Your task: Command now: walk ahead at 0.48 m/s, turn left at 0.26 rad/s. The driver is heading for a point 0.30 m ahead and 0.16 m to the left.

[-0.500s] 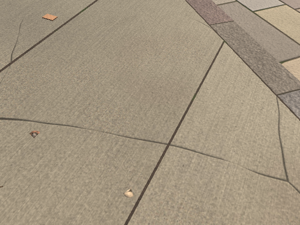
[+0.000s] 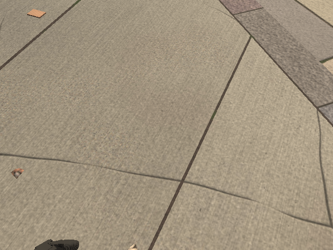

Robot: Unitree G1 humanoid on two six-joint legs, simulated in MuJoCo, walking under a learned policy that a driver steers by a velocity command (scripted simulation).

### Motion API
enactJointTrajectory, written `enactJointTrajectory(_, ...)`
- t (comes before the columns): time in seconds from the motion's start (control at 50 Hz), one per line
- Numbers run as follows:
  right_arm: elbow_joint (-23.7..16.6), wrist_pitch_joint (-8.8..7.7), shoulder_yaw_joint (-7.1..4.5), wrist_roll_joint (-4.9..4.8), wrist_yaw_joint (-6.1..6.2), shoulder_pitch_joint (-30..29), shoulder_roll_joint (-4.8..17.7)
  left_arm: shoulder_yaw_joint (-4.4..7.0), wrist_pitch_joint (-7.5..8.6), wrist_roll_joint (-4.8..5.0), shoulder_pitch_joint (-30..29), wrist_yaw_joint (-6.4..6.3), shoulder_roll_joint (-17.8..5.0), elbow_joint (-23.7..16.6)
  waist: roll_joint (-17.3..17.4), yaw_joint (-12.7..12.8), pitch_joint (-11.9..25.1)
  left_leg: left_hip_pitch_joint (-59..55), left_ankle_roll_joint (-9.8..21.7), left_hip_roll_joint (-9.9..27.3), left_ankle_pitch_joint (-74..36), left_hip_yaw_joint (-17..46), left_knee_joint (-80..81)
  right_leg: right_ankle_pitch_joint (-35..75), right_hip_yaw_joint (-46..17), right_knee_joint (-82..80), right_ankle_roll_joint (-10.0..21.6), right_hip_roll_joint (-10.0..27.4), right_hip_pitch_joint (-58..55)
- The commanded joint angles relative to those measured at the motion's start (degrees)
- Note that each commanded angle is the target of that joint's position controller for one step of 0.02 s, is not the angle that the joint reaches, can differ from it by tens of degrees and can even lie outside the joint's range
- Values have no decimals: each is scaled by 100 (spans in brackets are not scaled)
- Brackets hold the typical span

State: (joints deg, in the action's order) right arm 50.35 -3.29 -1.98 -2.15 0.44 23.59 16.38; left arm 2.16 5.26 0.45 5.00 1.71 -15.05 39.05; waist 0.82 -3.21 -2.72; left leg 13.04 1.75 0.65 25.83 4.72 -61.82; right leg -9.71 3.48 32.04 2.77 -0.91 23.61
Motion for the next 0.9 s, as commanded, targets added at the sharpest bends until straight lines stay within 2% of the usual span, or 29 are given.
enactJointTrajectory(0.02, -553, -141, -207, 5, 33, -335, 691, 217, 79, -64, 799, -19, -599, 61, -463, 468, 373, 2402, 54, 580, -895, 253, -804, -491, -2178, -2062, 791, 1684, -2080)
enactJointTrajectory(0.04, -493, -68, -217, 7, 21, -169, 595, 211, 131, -122, 665, -21, -524, 105, -649, 296, 376, 2043, 23, 723, -1121, 296, -692, -187, -1747, -2224, 734, 1535, -1752)
enactJointTrajectory(0.08, -441, 69, -211, 0, 16, -84, 405, 221, 226, -108, 589, -24, -437, 236, -581, 186, 265, 1929, -52, 753, -1244, 242, -607, 281, -1199, -2462, 800, 1447, -1432)
enactJointTrajectory(0.12, -570, 152, -217, 40, 37, -343, 357, 263, 280, -110, 612, -39, -545, 371, -455, 176, 25, 2275, -123, 763, -1541, 313, -366, 614, -805, -2618, 841, 1460, -1318)
enactJointTrajectory(0.16, -715, 136, -219, 69, 31, -656, 353, 287, 275, -131, 711, -81, -626, 484, -355, 242, -110, 2641, -182, 733, -2056, 402, 159, 845, -492, -2683, 856, 1447, -1468)
enactJointTrajectory(0.22, -880, 50, -178, 86, -85, -1130, 292, 301, 219, -119, 754, -146, -761, 562, -275, 393, -191, 2599, -186, 653, -2896, 120, 1275, 1178, 73, -2713, 744, 1316, -1663)
enactJointTrajectory(0.26, -1069, 23, -117, 104, -175, -1605, 192, 325, 166, -85, 958, -186, -883, 646, -165, 604, -303, 2604, -148, 628, -3124, -194, 1821, 1309, 303, -2721, 711, 1387, -1885)
enactJointTrajectory(0.3, -1305, -11, -61, 156, -252, -2042, 78, 322, 61, -43, 1211, -210, -919, 791, -58, 740, -471, 2573, -77, 503, -3059, -408, 2392, 2229, 475, -2427, 690, 1424, -2123)
enactJointTrajectory(0.34, -1492, -35, -63, 181, -332, -2178, 84, 326, -73, 11, 1382, -233, -1000, 908, -191, 716, -337, 2399, 17, 322, -2778, -588, 2697, 3213, 524, -1980, 631, 1526, -2484)
enactJointTrajectory(0.38, -1528, -50, -152, 205, -384, -1881, 301, 357, -169, 71, 1286, -276, -1167, 912, -469, 453, 51, 1869, 191, 19, -2331, -727, 2847, 4458, 511, -1317, 495, 1566, -2808)
enactJointTrajectory(0.4, -1429, -57, -247, 219, -385, -1411, 504, 370, -214, 82, 1188, -299, -1223, 895, -547, 172, 378, 1303, 303, -159, -2237, -777, 2981, 4833, 513, -703, 385, 1498, -2879)
enactJointTrajectory(0.42, -1237, -72, -374, 226, -339, -716, 729, 348, -252, 84, 1066, -315, -1187, 863, -430, -236, 775, 316, 463, -334, -2839, -805, 3451, 4694, 658, 266, 192, 1263, -2651)
enactJointTrajectory(0.44, -1143, -34, -484, 273, -222, -215, 1142, 260, -216, -30, 1233, -320, -995, 770, 78, -400, 1342, -1189, 697, 257, -5074, -135, 3328, 3114, 726, 1628, -101, 926, -1651)
enactJointTrajectory(0.46, -1189, 28, -453, 404, -123, -332, 1496, -1, -135, -252, 2083, -187, -250, 718, 1507, 233, 2242, -3429, 1884, 1975, -7933, 1975, 2635, -2844, 462, 3849, -489, 43, 539)
enactJointTrajectory(0.48, -1263, 34, -333, 383, -155, -55, 1031, 43, -84, -27, 2257, -95, -662, 1069, 735, -151, 3477, -3602, 2393, 2423, -7337, 2895, 3043, -3353, -968, 4624, -505, -75, 594)
enactJointTrajectory(0.5, -1266, 57, -293, 324, -183, -411, 879, 157, -116, 197, 1519, -81, -982, 895, 361, -224, 2710, -2917, 2083, 2038, -6650, 2068, 3360, -2970, -1007, 4567, -466, 225, 854)
enactJointTrajectory(0.52, -1230, 55, -243, 218, -184, -889, 697, 121, -158, 169, 1076, -138, -859, 726, 119, -41, 1776, -2063, 1743, 1720, -5803, 1538, 3618, -2534, -792, 4103, -473, 434, 1142)
enactJointTrajectory(0.54, -1242, 49, -160, 201, -169, -1245, 464, 126, -234, 75, 901, -221, -786, 765, -79, 120, 1229, -1201, 1550, 1524, -5293, 1222, 3898, -2202, -761, 3697, -524, 600, 990)
enactJointTrajectory(0.56, -1225, 46, -147, 258, -165, -1476, 420, 140, -346, 31, 1042, -275, -755, 810, 56, 364, 1018, -405, 1442, 1365, -4962, 943, 4167, -1893, -766, 3360, -573, 688, 419)
enactJointTrajectory(0.58, -1211, 42, -171, 334, -180, -1626, 475, 134, -447, 6, 1255, -312, -676, 892, 219, 519, 948, 141, 1397, 1237, -4743, 734, 4367, -1679, -666, 3082, -627, 633, -69)
enactJointTrajectory(0.62, -1158, 6, -187, 395, -177, -1822, 489, 98, -536, -30, 1460, -385, -506, 989, 371, 642, 957, 561, 1410, 1113, -4690, 403, 4491, -1553, -569, 2355, -712, 580, -522)
enactJointTrajectory(0.68, -994, 36, -195, 372, -103, -1818, 516, 84, -601, -66, 1174, -447, -501, 981, 482, 503, 1090, 538, 1304, 1059, -3500, 323, 4615, -943, -579, 1412, -694, 596, -793)
enactJointTrajectory(0.76, -806, 157, -139, 332, -44, -1898, 449, 122, -628, -73, 850, -424, -555, 984, 533, 454, 705, 825, 1012, 918, -762, 477, 4794, -419, -469, 420, -546, 483, -1149)
enactJointTrajectory(0.8, -663, 178, -54, 295, -41, -1774, 235, 106, -577, -174, 849, -395, -515, 1031, 368, 526, 476, 1016, 606, 658, 53, 414, 4646, 101, -467, -508, -383, 478, -1565)
enactJointTrajectory(0.82, -576, 169, -19, 332, -44, -1585, 147, 120, -541, -212, 834, -401, -689, 990, 122, 446, 379, 1056, 338, 460, 171, 325, 4398, 407, -858, -811, -246, 830, -1641)
enactJointTrajectory(0.84, -551, 157, -62, 346, -52, -1272, 214, 214, -531, -129, 656, -421, -1127, 1001, -552, 71, 230, 969, 131, 72, -28, -24, 4222, 40, -1005, -767, -45, 993, -1253)
enactJointTrajectory(0.86, -530, 176, -58, 365, -22, -1435, 212, 188, -503, -93, 596, -383, -865, 1091, -780, 163, 216, 331, -2, -66, -543, -285, 4008, -1030, -973, -994, -3, 839, -570)
enactJointTrajectory(0.88, -532, 199, -80, 341, 5, -1582, 280, 121, -454, -125, 532, -358, -621, 1111, -741, 205, 165, -15, 0, -38, -874, -288, 3844, -1313, -935, -1150, -103, 745, -281)
enactJointTrajectory(0.9, -494, 230, -85, 314, 37, -1592, 256, 91, -407, -154, 450, -343, -547, 1142, -728, 183, 194, -169, 54, 12, -1098, -267, 3781, -1098, -876, -1167, -211, 695, -245)
